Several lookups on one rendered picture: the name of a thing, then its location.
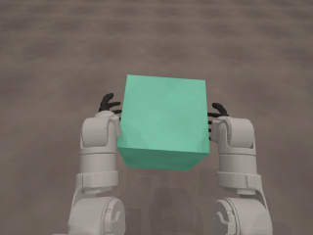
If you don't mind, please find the right robot upper arm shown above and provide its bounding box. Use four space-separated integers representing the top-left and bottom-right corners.
211 197 273 235

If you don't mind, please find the left robot hand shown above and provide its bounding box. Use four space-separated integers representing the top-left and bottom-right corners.
98 93 122 120

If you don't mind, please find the carton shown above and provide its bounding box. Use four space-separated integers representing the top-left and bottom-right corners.
116 74 210 171

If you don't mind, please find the robot left forearm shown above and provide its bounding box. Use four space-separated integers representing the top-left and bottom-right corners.
67 111 121 232

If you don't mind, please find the robot right forearm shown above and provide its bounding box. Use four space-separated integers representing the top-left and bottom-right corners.
210 116 273 228

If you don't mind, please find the left robot upper arm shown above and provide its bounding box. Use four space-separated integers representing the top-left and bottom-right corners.
52 196 126 235

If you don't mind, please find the right robot hand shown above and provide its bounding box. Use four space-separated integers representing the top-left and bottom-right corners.
207 103 229 141

